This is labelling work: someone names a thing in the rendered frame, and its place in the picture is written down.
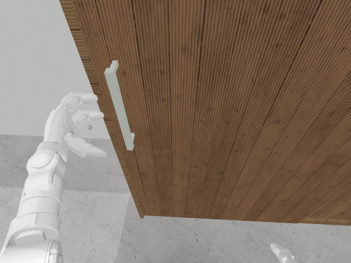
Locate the wardrobe door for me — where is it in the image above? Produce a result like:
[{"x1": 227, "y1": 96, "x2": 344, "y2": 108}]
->
[
  {"x1": 72, "y1": 0, "x2": 351, "y2": 224},
  {"x1": 306, "y1": 184, "x2": 351, "y2": 220}
]

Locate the left robot upper arm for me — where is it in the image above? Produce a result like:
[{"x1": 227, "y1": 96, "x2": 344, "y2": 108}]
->
[{"x1": 0, "y1": 239, "x2": 63, "y2": 263}]

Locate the robot left hand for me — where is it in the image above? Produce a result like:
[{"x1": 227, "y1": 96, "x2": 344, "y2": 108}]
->
[{"x1": 43, "y1": 92, "x2": 106, "y2": 158}]

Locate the handle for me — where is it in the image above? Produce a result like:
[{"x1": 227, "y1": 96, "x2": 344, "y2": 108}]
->
[{"x1": 104, "y1": 60, "x2": 135, "y2": 150}]

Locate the robot right hand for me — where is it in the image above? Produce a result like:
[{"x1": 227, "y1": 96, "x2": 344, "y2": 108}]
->
[{"x1": 270, "y1": 243, "x2": 298, "y2": 263}]

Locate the left robot forearm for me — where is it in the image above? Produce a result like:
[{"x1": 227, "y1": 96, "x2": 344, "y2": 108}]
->
[{"x1": 0, "y1": 141, "x2": 69, "y2": 258}]

